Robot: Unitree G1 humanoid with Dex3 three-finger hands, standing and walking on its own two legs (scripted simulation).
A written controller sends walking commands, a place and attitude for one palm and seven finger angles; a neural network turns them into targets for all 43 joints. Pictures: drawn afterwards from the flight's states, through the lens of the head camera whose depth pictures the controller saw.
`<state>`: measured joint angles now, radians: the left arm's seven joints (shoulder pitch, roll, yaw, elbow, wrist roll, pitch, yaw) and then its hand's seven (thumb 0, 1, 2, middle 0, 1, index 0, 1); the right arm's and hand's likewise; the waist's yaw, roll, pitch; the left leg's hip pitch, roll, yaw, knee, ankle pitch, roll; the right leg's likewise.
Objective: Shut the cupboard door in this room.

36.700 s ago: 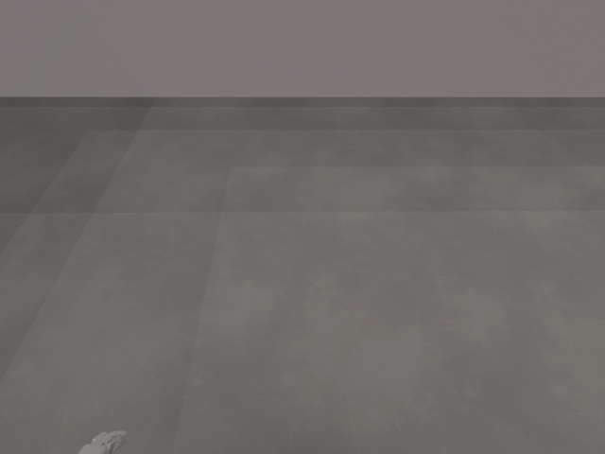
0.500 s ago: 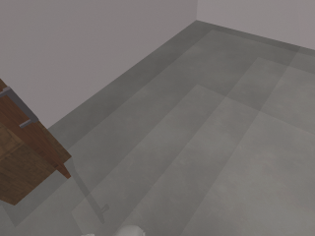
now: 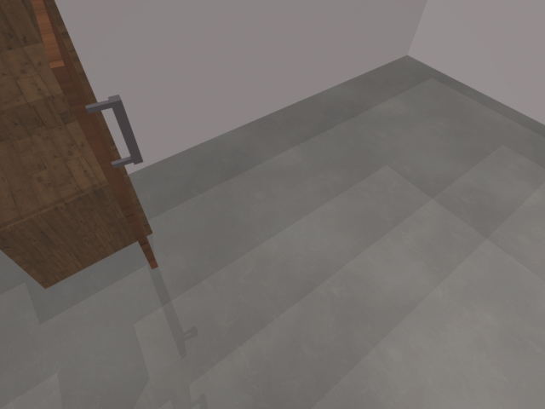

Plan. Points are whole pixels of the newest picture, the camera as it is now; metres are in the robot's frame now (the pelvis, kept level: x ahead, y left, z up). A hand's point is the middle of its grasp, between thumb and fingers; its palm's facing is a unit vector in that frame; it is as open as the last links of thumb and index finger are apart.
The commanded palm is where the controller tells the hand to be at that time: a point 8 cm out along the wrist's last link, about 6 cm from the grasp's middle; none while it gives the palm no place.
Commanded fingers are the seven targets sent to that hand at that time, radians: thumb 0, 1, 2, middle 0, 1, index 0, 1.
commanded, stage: turn or walk to find it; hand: left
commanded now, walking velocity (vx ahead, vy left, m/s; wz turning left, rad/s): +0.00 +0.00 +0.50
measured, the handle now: (116, 135) +0.55 +0.36 +0.05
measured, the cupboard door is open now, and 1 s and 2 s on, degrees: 82 82 82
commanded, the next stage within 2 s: stand and wait in 0.54 s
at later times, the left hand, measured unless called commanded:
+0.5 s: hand out of the picture +0.00 +0.17 -0.17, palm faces +0.25 -0.93 -0.25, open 7.4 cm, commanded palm none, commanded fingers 0.00 0.90 0.90 -0.20 -0.30 -0.20 -0.30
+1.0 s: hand out of the picture -0.05 +0.18 -0.17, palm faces +0.37 -0.90 -0.24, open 7.4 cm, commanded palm none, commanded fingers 0.00 0.90 0.90 -0.20 -0.30 -0.20 -0.30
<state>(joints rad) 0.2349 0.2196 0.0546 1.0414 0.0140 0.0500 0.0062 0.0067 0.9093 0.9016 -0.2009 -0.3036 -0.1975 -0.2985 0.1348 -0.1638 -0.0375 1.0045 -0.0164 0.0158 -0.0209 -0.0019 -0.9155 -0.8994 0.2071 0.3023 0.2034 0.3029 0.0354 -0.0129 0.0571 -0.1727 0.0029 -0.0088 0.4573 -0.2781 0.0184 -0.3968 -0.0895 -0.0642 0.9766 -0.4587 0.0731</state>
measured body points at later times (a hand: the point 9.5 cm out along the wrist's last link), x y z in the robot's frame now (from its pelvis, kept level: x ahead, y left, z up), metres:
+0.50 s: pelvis -0.02 -0.04 -0.01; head +0.03 -0.04 +0.44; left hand -0.01 +0.22 -0.15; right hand +0.10 -0.28 -0.16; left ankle -0.07 +0.10 -0.69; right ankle -0.01 -0.14 -0.74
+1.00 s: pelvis -0.02 -0.01 -0.01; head +0.00 -0.02 +0.44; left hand -0.07 +0.23 -0.16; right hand +0.13 -0.20 -0.17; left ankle -0.07 +0.09 -0.74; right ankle +0.02 -0.13 -0.74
